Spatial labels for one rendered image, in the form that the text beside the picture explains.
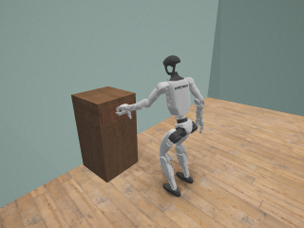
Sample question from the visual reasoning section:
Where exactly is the right robot hand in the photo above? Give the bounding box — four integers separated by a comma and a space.
195, 119, 204, 134

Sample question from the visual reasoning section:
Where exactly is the handle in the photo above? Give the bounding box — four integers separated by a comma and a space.
116, 110, 126, 116

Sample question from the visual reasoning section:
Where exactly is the robot right foot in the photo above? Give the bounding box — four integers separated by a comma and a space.
176, 171, 193, 184

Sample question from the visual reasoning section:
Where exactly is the robot left shin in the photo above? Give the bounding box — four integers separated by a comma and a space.
159, 156, 177, 191

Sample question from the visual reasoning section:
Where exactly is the left robot forearm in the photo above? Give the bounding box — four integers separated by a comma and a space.
125, 99, 147, 112

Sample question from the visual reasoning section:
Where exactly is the left robot hand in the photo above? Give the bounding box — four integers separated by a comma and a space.
116, 104, 132, 119

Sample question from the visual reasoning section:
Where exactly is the left robot upper arm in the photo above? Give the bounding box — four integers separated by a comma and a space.
144, 82, 169, 108

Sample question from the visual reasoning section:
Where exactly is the drawer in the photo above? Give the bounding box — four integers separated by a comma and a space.
100, 99, 135, 126

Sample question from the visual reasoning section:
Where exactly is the cabinet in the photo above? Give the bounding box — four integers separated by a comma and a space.
71, 86, 139, 182

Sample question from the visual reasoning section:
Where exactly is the right robot forearm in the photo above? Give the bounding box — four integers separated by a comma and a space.
196, 101, 204, 121

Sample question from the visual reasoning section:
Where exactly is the right robot upper arm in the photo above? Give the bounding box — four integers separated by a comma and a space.
184, 77, 204, 105

